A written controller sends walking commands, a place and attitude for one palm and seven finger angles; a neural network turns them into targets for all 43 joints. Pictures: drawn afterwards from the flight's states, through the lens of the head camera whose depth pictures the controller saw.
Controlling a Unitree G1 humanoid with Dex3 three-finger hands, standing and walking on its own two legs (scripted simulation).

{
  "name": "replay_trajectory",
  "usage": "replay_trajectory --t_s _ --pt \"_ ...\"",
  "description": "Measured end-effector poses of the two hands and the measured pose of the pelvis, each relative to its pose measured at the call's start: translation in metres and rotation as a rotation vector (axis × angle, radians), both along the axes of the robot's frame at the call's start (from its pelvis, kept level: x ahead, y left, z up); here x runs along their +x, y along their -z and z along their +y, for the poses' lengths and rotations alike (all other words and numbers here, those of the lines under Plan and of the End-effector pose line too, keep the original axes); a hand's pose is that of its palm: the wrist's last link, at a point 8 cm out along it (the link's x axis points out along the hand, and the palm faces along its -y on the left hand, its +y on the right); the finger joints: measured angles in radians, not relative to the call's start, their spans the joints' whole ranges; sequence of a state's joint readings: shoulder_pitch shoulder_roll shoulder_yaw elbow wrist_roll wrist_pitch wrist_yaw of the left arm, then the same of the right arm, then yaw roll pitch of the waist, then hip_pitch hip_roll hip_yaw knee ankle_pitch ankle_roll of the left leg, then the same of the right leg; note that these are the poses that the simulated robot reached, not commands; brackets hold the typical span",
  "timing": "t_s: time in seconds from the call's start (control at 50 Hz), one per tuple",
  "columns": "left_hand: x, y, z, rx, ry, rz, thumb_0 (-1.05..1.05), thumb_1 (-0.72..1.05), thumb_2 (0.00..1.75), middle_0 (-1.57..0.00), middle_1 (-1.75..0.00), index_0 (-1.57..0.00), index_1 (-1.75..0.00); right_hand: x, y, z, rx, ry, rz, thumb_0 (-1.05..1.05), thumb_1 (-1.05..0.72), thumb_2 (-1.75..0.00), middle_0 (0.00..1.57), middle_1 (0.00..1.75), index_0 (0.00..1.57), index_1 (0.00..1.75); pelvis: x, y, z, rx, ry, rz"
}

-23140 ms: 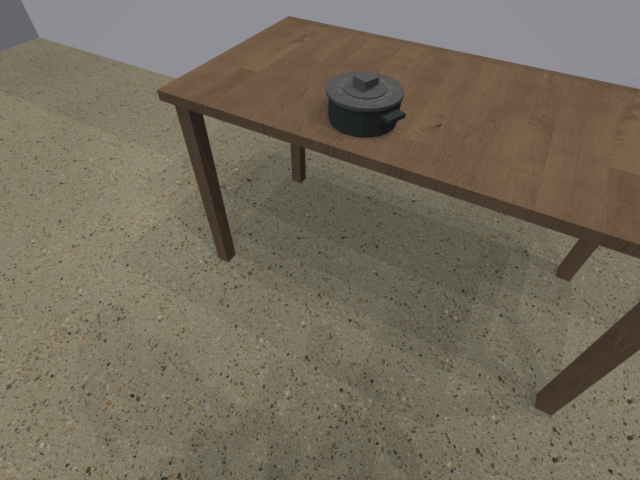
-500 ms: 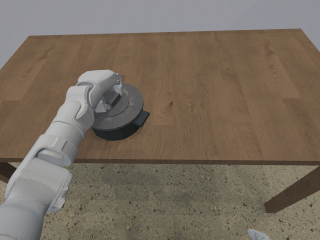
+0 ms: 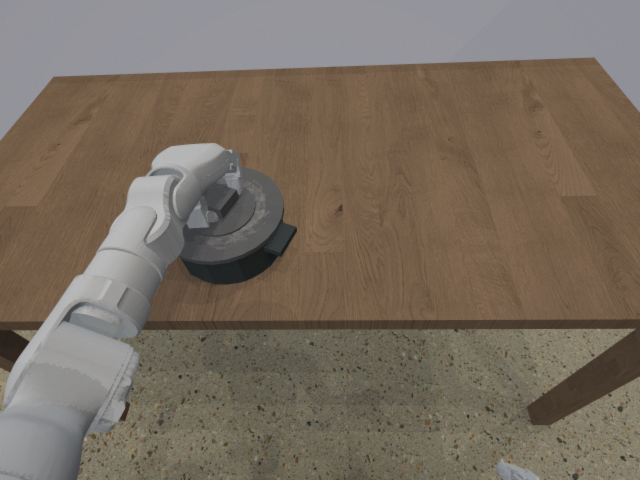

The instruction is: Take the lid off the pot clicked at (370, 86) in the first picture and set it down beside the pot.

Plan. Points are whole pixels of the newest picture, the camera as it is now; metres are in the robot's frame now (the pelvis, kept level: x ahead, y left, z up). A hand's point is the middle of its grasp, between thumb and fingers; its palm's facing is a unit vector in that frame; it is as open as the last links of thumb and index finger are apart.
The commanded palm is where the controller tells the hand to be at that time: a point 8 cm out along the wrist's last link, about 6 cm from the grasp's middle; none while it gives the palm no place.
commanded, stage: lift the lid straight up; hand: left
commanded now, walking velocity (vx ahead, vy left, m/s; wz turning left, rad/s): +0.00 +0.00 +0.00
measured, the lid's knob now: (217, 199) +0.48 +0.14 +0.07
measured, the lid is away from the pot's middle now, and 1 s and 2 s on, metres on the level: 0.01 0.00 0.01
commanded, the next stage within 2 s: move the lid sideways beside the pot in 1.88 s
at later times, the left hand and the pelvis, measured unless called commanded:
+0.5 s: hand (198, 188) +0.44 +0.14 +0.13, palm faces -0.31 -0.04 -0.95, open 7.9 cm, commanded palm +0.44 +0.15 +0.21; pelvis -0.01 +0.00 +0.00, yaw +1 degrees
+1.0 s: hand (186, 157) +0.45 +0.15 +0.18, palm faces -0.26 -0.02 -0.96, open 7.9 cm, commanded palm +0.44 +0.15 +0.25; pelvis -0.01 +0.00 +0.00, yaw +1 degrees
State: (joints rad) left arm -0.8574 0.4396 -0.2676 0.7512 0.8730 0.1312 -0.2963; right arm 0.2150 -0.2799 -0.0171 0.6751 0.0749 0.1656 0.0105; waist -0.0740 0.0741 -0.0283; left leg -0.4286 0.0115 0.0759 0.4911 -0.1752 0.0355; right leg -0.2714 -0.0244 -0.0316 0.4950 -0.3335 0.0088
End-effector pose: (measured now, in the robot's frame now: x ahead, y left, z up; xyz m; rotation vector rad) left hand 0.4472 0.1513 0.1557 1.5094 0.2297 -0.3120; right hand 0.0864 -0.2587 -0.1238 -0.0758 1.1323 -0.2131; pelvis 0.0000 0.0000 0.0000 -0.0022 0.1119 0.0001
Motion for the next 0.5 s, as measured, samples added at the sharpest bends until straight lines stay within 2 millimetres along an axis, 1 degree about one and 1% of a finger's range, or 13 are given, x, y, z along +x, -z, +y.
replay_trajectory --t_s 0.16,0.34,0.5 --pt "-0.002 -0.006 -0.001 0.006 0.006 -0.013 0.01 0.28 0.78 -0.80 -1.03 -0.57 -0.91 0.010 -0.001 0.003 0.006 -0.014 -0.031 0.01 -0.91 -0.90 0.20 0.30 0.20 0.30 0.001 -0.001 0.001 0.001 -0.004 -0.007" --pt "-0.007 -0.023 -0.004 -0.010 -0.008 -0.037 0.00 0.28 0.78 -0.83 -1.04 -0.57 -0.91 0.023 -0.002 0.006 0.020 -0.045 -0.066 0.01 -0.91 -0.90 0.20 0.30 0.20 0.30 -0.001 -0.001 -0.001 0.003 -0.010 -0.020" --pt "-0.006 -0.034 -0.003 0.003 -0.029 -0.030 -0.01 0.27 0.79 -0.85 -1.05 -0.57 -0.90 0.027 -0.006 0.003 0.005 -0.054 -0.091 0.01 -0.91 -0.90 0.20 0.30 0.20 0.30 -0.005 -0.002 -0.004 0.002 -0.014 -0.029"
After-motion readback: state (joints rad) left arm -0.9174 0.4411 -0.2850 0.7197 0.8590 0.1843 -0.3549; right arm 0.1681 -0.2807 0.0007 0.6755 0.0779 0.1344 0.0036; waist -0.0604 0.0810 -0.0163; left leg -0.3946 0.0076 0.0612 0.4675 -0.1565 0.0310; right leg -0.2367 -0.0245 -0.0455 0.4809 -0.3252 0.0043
